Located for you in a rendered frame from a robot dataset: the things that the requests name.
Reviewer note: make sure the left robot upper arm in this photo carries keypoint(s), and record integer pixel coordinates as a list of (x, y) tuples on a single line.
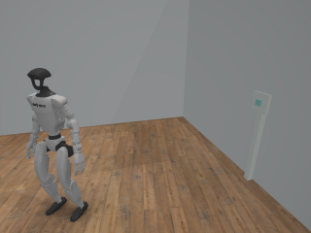
[(62, 104)]

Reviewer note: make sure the robot head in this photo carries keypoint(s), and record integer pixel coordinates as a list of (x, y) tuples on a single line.
[(40, 74)]

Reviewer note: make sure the button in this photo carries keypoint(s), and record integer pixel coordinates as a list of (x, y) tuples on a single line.
[(258, 102)]

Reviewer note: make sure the right robot foot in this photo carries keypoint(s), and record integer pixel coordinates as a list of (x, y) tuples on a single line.
[(55, 206)]

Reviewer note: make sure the robot right forearm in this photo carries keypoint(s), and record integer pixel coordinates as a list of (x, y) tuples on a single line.
[(35, 131)]

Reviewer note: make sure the panel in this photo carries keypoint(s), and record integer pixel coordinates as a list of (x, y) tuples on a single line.
[(262, 111)]

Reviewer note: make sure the right robot hand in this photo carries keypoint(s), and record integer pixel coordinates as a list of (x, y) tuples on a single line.
[(30, 145)]

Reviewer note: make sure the robot left forearm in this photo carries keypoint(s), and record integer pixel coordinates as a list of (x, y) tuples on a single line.
[(75, 134)]

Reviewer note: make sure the right robot upper arm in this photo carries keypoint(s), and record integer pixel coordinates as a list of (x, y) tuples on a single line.
[(29, 99)]

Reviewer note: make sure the left robot hand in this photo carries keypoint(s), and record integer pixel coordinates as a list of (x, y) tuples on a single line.
[(79, 158)]

